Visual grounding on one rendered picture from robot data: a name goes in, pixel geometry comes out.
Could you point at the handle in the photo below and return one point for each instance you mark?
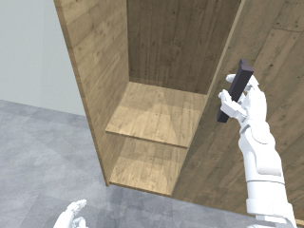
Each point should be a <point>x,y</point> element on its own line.
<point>244,74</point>

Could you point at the right robot hand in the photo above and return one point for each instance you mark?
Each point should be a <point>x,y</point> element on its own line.
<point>253,106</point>

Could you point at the robot right forearm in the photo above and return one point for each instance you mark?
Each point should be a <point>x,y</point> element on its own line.
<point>267,199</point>

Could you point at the left robot hand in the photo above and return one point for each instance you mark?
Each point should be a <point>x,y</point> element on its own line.
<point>66,219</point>

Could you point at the wardrobe door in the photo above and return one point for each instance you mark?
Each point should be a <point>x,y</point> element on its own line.
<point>299,214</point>
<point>269,35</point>

